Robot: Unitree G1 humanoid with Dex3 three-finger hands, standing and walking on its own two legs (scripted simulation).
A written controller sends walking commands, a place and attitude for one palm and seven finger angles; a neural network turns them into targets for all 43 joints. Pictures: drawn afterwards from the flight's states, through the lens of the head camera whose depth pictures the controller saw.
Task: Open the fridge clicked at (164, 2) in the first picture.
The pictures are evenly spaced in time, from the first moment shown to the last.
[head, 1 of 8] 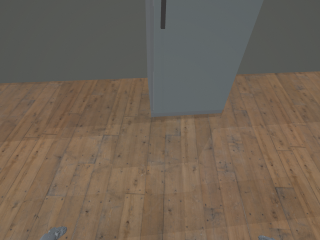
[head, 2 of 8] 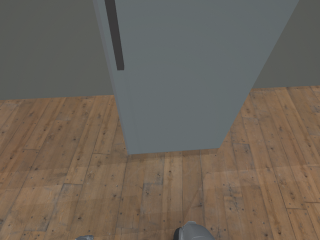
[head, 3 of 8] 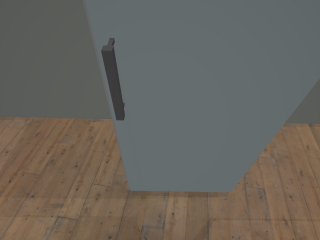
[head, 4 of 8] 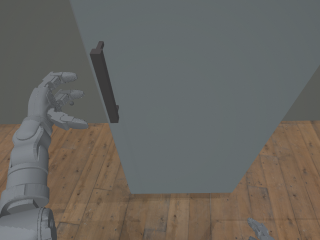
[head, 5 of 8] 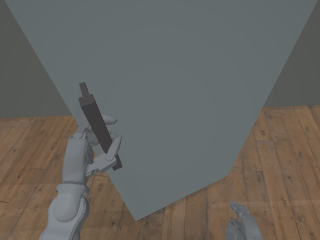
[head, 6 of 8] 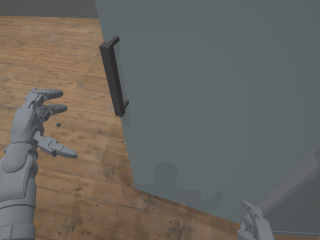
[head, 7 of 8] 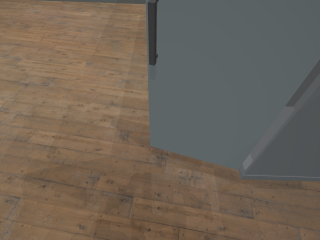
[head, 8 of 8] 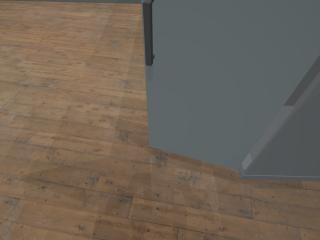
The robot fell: no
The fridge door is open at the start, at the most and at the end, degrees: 0 81 74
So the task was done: yes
